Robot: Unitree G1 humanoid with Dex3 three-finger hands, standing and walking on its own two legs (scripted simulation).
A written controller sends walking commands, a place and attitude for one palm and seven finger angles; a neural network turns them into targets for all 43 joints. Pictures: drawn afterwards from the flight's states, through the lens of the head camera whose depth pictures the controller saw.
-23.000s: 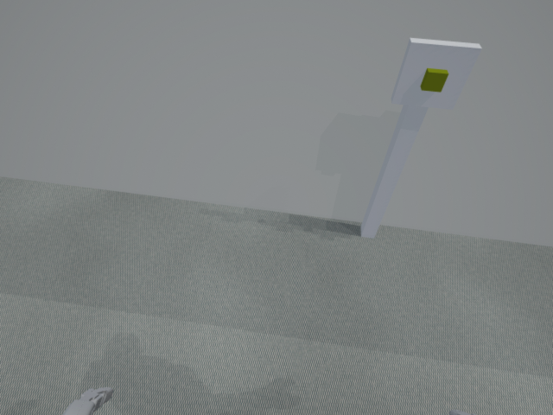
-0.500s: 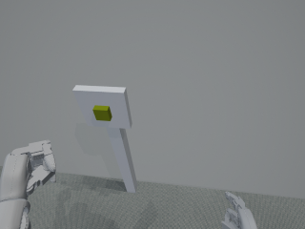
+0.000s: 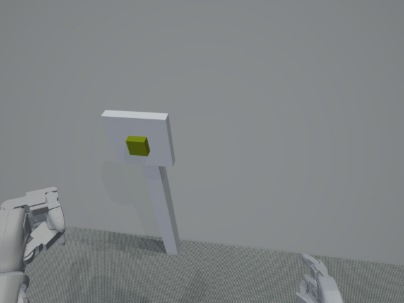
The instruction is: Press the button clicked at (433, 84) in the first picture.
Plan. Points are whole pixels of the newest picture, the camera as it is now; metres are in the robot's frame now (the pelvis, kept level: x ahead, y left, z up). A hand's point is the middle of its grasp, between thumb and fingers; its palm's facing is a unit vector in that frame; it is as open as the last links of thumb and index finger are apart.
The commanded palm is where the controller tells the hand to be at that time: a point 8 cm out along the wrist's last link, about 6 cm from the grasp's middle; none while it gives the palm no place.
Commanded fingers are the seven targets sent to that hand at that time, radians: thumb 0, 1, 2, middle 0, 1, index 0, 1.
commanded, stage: step back with the hand held close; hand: left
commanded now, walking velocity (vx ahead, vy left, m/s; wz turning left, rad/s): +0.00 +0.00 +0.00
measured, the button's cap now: (138, 145) +0.51 +0.26 +0.02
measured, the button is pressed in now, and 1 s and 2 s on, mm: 0 0 0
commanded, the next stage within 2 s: stop stepping back and stand still in 1.52 s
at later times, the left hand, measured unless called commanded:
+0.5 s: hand (41, 227) +0.17 +0.27 +0.16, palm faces +0.32 -0.81 -0.49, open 3.1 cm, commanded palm +0.11 +0.30 +0.17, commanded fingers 0.00 0.90 0.90 -1.30 -1.50 -1.30 -1.50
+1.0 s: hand (13, 260) +0.12 +0.27 +0.16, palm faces +0.39 -0.81 -0.44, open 3.1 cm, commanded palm +0.05 +0.32 +0.17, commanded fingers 0.00 0.90 0.90 -1.30 -1.50 -1.30 -1.50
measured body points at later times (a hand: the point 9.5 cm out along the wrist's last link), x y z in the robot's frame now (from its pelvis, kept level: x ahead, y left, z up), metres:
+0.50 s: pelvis -0.03 +0.03 -0.01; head -0.01 +0.04 +0.44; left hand +0.15 +0.31 +0.18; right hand +0.13 -0.23 -0.08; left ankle -0.02 +0.09 -0.74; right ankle +0.03 -0.09 -0.74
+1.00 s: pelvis -0.08 +0.04 -0.03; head -0.07 +0.07 +0.42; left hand +0.09 +0.32 +0.18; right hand +0.08 -0.21 -0.09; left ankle -0.02 +0.09 -0.74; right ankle +0.01 -0.09 -0.74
